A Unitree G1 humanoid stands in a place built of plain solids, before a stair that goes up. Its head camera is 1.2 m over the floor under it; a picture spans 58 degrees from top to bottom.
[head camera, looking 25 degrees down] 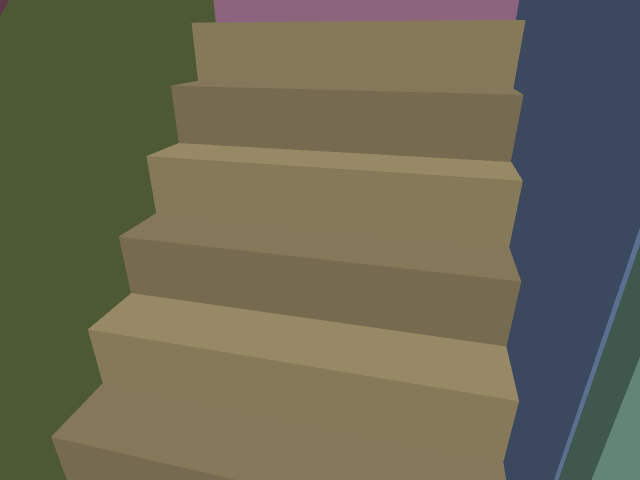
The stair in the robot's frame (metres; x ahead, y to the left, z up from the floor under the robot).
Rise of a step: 0.21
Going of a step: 0.21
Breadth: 1.20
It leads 14 degrees to the right of straight ahead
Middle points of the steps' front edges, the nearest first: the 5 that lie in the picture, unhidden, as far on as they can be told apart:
0.91 0.11 0.42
1.12 0.06 0.63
1.32 0.01 0.84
1.52 -0.04 1.05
1.73 -0.09 1.25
